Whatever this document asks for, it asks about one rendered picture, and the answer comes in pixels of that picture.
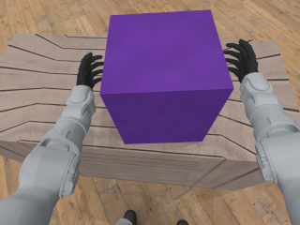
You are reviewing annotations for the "robot right upper arm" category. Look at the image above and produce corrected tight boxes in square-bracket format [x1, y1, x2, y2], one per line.
[254, 131, 300, 225]

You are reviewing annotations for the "pedestal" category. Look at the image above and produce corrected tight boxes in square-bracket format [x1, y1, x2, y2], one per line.
[0, 33, 300, 191]

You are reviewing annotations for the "robot left upper arm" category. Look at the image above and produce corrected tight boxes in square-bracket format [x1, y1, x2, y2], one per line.
[0, 145, 81, 225]

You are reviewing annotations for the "left robot foot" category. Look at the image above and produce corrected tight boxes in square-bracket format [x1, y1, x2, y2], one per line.
[124, 209, 137, 225]

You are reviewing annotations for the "carton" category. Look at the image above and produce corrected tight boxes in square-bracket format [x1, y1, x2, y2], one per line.
[99, 9, 234, 144]

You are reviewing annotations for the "robot left hand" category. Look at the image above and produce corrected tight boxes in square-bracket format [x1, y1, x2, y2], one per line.
[76, 52, 104, 90]

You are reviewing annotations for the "robot left forearm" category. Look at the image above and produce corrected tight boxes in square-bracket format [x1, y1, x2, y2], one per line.
[18, 84, 97, 187]

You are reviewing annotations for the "robot right forearm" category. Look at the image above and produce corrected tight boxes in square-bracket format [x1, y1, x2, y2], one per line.
[239, 72, 300, 143]

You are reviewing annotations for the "robot right hand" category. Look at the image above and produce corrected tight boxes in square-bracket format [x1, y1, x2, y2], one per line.
[223, 38, 259, 83]

